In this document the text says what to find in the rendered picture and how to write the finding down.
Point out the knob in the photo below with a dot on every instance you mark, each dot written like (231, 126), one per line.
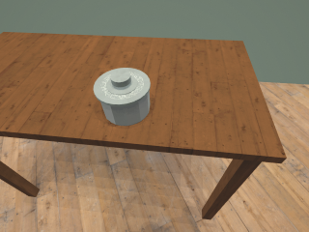
(120, 78)

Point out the lid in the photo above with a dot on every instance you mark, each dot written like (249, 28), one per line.
(134, 92)

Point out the table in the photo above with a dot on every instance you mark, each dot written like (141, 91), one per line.
(205, 100)

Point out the pot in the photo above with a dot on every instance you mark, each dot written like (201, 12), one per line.
(127, 115)

